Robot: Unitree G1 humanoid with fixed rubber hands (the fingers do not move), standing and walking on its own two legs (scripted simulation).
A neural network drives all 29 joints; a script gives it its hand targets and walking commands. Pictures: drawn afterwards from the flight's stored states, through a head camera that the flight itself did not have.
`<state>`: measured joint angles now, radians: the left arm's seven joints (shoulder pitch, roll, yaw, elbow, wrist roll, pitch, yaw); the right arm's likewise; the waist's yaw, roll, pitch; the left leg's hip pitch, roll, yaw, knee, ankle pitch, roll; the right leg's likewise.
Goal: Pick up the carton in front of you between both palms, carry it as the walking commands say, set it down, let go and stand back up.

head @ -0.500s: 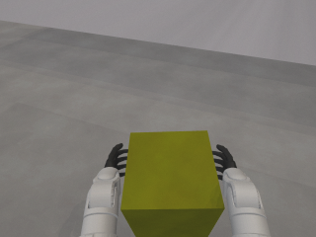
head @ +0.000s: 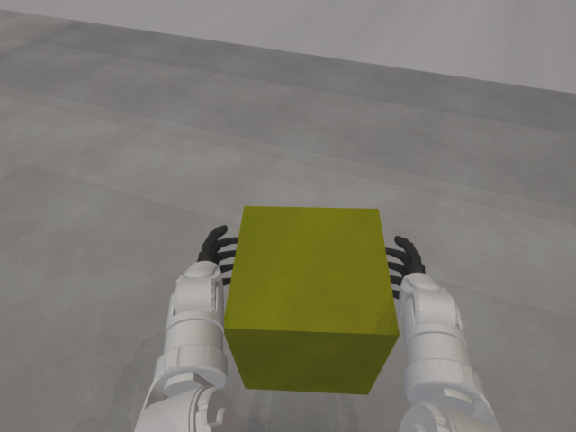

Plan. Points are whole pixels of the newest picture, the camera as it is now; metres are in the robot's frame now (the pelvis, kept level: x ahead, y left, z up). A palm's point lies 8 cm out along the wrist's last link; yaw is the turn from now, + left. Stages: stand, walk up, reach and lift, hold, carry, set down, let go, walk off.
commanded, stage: set down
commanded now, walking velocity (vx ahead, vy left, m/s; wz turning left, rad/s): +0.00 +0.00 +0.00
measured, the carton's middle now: (308, 303) +0.34 +0.01 -0.04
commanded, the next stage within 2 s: none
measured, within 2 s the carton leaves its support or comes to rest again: neither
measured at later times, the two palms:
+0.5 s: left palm (240, 311) +0.39 +0.14 -0.17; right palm (389, 323) +0.38 -0.16 -0.18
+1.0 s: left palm (253, 330) +0.43 +0.13 -0.33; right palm (377, 338) +0.42 -0.17 -0.33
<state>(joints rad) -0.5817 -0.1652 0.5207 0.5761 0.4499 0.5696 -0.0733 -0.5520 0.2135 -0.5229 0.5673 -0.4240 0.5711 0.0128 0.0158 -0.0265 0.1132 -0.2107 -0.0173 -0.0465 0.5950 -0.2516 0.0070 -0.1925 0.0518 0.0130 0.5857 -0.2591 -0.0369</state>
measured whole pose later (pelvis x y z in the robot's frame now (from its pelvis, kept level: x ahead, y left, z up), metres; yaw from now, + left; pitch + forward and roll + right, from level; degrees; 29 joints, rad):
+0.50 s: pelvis -0.01 +0.01 -0.10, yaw +0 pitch +33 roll +0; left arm -0.60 -0.14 0.37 0.55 0.19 0.13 0.06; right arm -0.60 0.05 -0.35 0.59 -0.16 0.14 -0.03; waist -0.01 0.01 -0.13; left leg -1.34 -0.04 -0.02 1.16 -0.39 0.00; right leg -1.34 0.04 0.02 1.17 -0.41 -0.01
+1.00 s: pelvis -0.04 +0.01 -0.24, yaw +0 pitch +44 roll +1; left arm -0.92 -0.08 0.43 0.63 0.16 0.20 0.12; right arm -0.94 -0.07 -0.39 0.72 -0.14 0.21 -0.02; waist -0.02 0.03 -0.12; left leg -1.93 -0.06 -0.01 1.65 -0.49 0.00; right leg -1.92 0.04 0.01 1.67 -0.52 -0.01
